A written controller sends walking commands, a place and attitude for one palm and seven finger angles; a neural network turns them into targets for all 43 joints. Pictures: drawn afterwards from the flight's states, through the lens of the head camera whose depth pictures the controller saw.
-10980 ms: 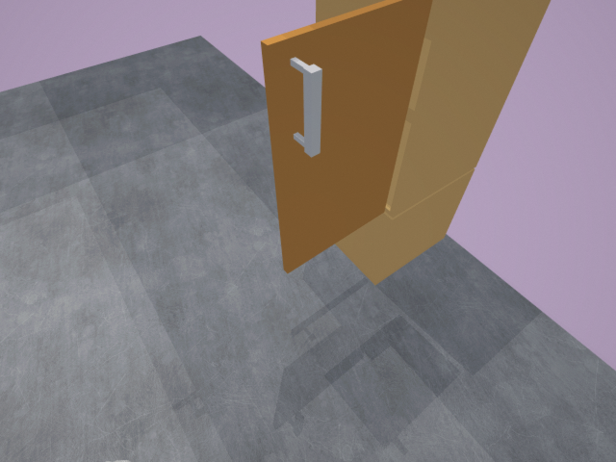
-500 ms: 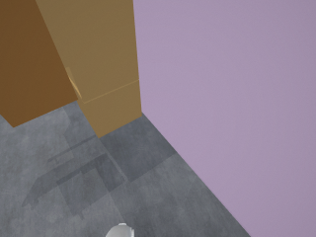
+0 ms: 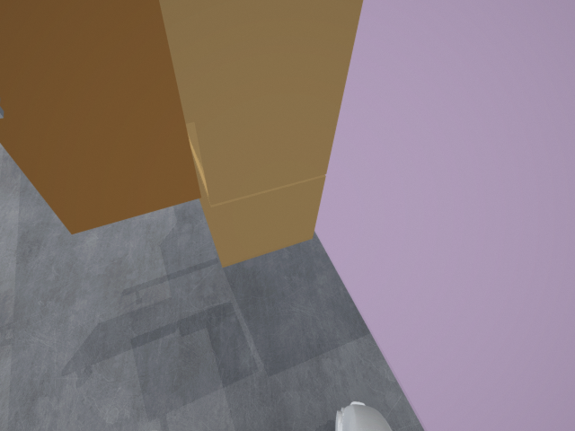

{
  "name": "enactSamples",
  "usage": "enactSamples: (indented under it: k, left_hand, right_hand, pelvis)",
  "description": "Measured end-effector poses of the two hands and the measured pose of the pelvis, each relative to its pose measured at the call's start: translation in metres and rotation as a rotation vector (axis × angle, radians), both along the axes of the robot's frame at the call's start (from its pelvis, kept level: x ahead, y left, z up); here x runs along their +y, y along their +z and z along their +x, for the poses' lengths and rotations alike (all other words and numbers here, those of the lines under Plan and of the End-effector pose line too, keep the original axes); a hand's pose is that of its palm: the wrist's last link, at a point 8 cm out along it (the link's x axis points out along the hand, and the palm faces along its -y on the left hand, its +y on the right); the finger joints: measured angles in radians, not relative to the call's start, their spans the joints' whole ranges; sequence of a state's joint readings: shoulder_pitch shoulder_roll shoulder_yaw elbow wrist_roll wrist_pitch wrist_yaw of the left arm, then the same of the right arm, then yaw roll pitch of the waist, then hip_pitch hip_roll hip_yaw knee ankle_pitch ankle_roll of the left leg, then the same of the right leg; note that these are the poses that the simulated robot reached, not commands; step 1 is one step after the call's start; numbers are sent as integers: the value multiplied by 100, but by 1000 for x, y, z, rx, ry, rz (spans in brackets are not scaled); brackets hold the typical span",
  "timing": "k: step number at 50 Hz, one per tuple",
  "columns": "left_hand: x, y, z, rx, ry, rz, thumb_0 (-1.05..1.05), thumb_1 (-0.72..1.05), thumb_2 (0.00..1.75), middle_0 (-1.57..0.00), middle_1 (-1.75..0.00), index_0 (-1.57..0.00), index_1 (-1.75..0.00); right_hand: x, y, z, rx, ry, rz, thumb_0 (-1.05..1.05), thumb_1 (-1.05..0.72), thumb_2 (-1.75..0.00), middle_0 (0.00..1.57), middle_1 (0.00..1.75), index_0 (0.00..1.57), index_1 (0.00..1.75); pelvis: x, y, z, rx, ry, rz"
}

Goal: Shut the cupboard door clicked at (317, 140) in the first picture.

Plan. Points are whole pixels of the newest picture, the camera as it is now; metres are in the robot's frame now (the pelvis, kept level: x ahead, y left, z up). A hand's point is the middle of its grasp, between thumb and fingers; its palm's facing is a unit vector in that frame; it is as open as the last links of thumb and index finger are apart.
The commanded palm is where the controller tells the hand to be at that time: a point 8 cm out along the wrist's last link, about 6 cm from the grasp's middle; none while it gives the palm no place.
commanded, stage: turn to face it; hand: left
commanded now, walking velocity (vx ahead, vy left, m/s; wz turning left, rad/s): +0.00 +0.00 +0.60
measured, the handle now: out of the picture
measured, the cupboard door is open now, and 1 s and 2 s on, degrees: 92 92 92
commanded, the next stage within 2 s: take the last steps up to it in 0.72 s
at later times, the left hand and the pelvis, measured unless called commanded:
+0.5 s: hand out of the picture +0.13 +0.16 -0.16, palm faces +0.27 -0.94 -0.23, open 7.4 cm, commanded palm none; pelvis +0.09 -0.05 +0.00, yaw +17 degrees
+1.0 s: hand out of the picture +0.07 +0.18 -0.17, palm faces +0.44 -0.87 -0.25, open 7.4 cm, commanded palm none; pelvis +0.11 -0.02 -0.01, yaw +24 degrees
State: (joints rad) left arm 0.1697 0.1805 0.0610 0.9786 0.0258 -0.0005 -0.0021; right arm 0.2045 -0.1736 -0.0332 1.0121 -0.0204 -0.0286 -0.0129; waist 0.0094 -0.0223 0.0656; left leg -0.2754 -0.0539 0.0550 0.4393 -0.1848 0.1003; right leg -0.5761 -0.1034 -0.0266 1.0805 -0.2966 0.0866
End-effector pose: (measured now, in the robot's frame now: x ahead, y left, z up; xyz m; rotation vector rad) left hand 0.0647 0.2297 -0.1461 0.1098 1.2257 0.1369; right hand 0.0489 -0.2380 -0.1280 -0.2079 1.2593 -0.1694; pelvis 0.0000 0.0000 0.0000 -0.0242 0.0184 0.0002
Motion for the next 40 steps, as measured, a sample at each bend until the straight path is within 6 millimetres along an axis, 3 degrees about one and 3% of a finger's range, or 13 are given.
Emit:
enactSamples:
  k: [8, 12, 14, 18, 23, 27, 32, 36, 40]
  left_hand:
    - [-9, 18, 92, -136, -7, 47, 0, 91, 90, -20, -30, -20, -30]
    - [-18, 24, 119, -188, 6, 84, 0, 90, 90, -20, -30, -20, -30]
    - [-21, 25, 124, -208, 19, 107, 0, 90, 90, -20, -30, -20, -30]
    - [-26, 30, 107, -181, 81, 119, 0, 90, 90, -20, -30, -20, -30]
    - [-29, 22, 63, -82, 184, 96, 0, 90, 90, -21, -30, -20, -30]
    - [-28, 9, 17, 18, 268, 65, 0, 90, 90, -21, -30, -20, -30]
    - [-14, -17, -40, 145, 361, 26, 0, 90, 90, -21, -30, -20, -30]
    - [-2, -18, -59, 201, 406, 34, 1, 90, 90, -20, -30, -20, -30]
    - [5, -7, -54, 167, 427, 45, 1, 91, 90, -20, -30, -20, -29]
  right_hand:
    - [-20, -6, 12, 90, -20, 15, 1, -92, -90, 21, 30, 20, 30]
    - [-39, -18, 28, 122, -15, 25, 1, -91, -90, 21, 30, 20, 30]
    - [-50, -25, 41, 128, -2, 28, 1, -91, -90, 21, 30, 20, 30]
    - [-62, -23, 81, 121, 67, 18, 1, -91, -90, 20, 30, 20, 30]
    - [-58, -10, 143, 67, 182, 5, 1, -91, -90, 20, 30, 19, 30]
    - [-35, -1, 197, -4, 290, -8, 1, -91, -90, 20, 30, 19, 30]
    - [9, 2, 253, -142, 403, -27, 1, -91, -90, 20, 30, 19, 30]
    - [37, 10, 267, -194, 453, -19, 1, -91, -90, 20, 30, 19, 30]
    - [52, 10, 263, -175, 482, 3, 1, -91, -90, 20, 30, 20, 30]
  pelvis:
    - [-20, -1, 41, 5, 71, 8]
    - [-37, -7, 62, 9, 113, 22]
    - [-44, -12, 69, 9, 132, 24]
    - [-49, -7, 78, -5, 203, 26]
    - [-50, 0, 88, -4, 267, 45]
    - [-42, -2, 94, -4, 306, 50]
    - [-20, -18, 99, -14, 339, 35]
    - [-14, -16, 99, -28, 352, 33]
    - [-11, -8, 97, -31, 375, 18]
